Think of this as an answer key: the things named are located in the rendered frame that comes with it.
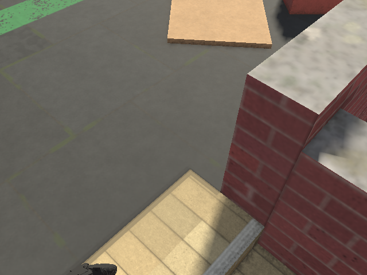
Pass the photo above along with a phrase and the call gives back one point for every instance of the robot left hand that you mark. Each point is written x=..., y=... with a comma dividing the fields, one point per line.
x=96, y=269

